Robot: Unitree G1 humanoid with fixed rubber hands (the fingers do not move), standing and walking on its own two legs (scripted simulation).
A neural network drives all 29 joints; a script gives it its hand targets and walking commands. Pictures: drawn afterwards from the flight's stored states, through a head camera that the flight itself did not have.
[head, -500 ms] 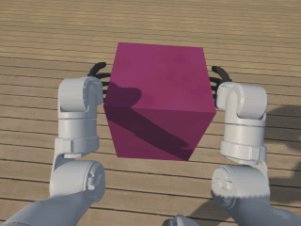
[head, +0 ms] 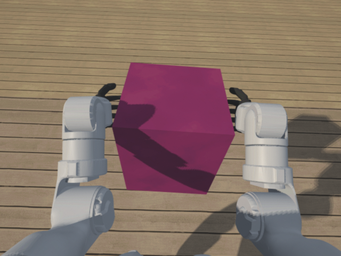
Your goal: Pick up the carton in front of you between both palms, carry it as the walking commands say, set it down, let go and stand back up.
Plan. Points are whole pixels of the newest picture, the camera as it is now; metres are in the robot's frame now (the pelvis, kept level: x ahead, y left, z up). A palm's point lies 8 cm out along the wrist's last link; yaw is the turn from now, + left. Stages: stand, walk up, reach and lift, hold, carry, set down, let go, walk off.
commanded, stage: carry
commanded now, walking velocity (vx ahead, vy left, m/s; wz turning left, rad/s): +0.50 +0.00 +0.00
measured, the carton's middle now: (171, 132) +0.38 -0.01 +0.07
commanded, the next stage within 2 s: none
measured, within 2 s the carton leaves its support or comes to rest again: neither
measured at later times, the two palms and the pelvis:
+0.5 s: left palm (116, 32) +0.65 +0.14 +0.19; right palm (218, 28) +0.68 -0.16 +0.20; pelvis +0.29 -0.04 +0.04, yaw +1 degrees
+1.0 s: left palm out of the picture +0.97 +0.14 +0.23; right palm out of the picture +0.95 -0.16 +0.23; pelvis +0.59 +0.01 +0.08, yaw +0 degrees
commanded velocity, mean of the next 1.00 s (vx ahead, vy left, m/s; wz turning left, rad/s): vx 0.50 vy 0.00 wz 0.00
